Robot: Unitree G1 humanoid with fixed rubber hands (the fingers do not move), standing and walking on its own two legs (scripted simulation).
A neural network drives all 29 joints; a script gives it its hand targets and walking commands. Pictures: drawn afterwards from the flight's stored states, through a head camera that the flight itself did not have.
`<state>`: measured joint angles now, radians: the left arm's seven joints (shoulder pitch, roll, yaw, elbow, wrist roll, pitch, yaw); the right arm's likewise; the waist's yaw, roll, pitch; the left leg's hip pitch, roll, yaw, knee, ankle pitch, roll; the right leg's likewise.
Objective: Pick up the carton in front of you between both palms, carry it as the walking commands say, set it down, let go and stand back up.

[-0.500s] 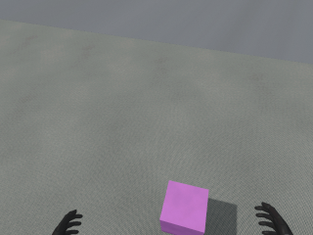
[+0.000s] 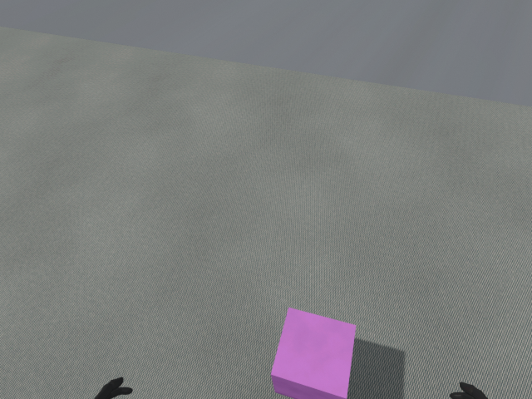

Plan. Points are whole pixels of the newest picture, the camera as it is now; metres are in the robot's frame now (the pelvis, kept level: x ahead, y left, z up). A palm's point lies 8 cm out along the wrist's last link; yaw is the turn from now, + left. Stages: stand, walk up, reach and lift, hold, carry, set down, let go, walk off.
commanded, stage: stand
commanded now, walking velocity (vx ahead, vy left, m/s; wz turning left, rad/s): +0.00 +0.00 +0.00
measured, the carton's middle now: (313, 360) +0.35 -0.07 -0.65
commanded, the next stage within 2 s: none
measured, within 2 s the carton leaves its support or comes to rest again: neither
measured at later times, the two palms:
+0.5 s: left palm out of the picture +0.09 +0.31 -0.09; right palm out of the picture +0.09 -0.30 -0.11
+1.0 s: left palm out of the picture +0.06 +0.33 -0.10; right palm out of the picture +0.06 -0.30 -0.11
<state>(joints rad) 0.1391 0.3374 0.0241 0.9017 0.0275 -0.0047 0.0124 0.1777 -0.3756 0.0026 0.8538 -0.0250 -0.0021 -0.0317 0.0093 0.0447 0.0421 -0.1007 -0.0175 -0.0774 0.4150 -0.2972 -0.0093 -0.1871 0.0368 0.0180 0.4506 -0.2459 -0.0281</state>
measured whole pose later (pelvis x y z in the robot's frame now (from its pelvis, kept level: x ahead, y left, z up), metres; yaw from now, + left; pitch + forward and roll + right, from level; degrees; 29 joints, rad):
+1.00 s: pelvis -0.02 +0.01 +0.01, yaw +0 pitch -2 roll +0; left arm 0.12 0.40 0.01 1.06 0.01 -0.01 0.00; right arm 0.16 -0.40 0.03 1.01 -0.02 -0.01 -0.02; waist 0.01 0.02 0.06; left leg -0.08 -0.02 -0.07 0.35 -0.23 0.00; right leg -0.15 0.03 0.03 0.35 -0.16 -0.02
